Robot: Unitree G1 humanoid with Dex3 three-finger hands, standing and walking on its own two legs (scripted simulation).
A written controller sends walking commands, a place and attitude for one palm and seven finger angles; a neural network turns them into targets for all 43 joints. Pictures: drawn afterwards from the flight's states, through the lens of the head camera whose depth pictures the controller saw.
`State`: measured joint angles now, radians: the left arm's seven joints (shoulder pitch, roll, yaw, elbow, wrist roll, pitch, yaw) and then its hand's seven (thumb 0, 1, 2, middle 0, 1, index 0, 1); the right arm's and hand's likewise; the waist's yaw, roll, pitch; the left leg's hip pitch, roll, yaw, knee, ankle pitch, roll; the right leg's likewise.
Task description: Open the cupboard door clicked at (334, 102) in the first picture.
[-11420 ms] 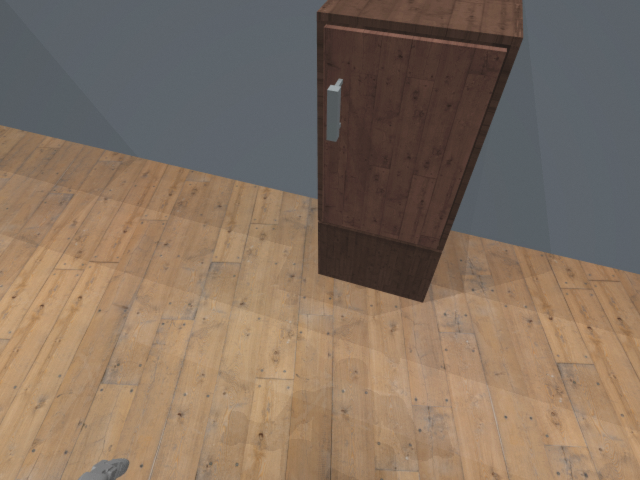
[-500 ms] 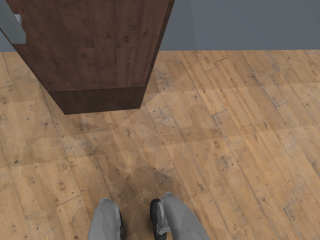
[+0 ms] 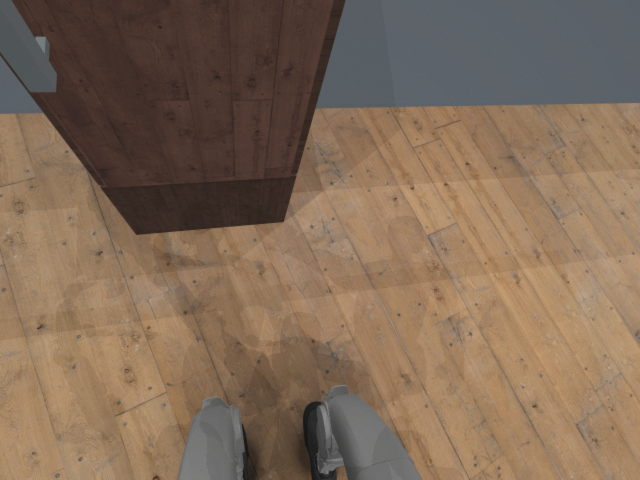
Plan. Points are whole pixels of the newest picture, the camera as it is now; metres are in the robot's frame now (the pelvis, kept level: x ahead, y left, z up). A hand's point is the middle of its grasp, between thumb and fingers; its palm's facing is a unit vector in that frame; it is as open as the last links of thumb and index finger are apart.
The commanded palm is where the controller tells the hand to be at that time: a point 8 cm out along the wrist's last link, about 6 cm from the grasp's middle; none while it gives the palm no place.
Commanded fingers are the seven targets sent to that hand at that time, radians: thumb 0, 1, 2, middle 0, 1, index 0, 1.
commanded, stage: slide the fingers in behind the handle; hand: left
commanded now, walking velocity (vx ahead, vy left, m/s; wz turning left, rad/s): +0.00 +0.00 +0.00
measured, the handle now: (13, 18) +0.60 +0.26 +0.07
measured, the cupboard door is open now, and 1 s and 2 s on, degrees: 0 0 0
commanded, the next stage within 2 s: close the thumb around the handle in 1.52 s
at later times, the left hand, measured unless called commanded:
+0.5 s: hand out of the picture +0.55 +0.27 +0.08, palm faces +0.04 -1.00 -0.02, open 14.0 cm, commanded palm +0.53 +0.29 +0.07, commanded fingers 0.00 -0.50 0.30 -0.30 -1.20 -0.30 -1.20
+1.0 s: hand (19, 57) +0.55 +0.25 +0.08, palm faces +0.04 -1.00 -0.01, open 14.0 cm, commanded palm +0.53 +0.27 +0.07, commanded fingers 0.00 -0.50 0.30 -0.30 -1.20 -0.30 -1.20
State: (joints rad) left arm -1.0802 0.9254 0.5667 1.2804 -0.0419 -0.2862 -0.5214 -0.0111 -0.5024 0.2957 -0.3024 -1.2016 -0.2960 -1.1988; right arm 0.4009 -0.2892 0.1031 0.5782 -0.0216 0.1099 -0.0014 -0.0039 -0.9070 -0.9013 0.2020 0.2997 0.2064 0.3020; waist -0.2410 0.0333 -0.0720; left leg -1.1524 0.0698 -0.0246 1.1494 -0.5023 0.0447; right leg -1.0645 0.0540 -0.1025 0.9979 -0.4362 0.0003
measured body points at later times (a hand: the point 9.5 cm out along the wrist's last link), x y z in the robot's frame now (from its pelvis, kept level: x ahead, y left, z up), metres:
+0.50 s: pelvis -0.01 +0.00 +0.00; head +0.18 +0.04 +0.40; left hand +0.54 +0.33 +0.08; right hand -0.04 -0.26 -0.09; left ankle +0.00 +0.08 -0.65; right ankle +0.01 -0.13 -0.65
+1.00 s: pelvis +0.00 +0.00 +0.00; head +0.18 +0.04 +0.41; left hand +0.54 +0.30 +0.08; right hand -0.02 -0.26 -0.09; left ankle +0.00 +0.08 -0.65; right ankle +0.01 -0.13 -0.65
